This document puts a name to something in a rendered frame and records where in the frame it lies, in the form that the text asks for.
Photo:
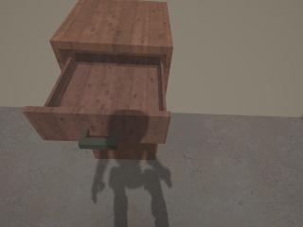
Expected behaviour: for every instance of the drawer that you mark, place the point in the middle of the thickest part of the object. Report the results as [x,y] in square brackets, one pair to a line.
[104,92]

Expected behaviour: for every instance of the handle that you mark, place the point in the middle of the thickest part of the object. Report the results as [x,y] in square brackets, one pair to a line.
[98,142]

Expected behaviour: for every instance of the cabinet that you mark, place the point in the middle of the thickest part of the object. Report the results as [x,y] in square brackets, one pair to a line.
[135,27]

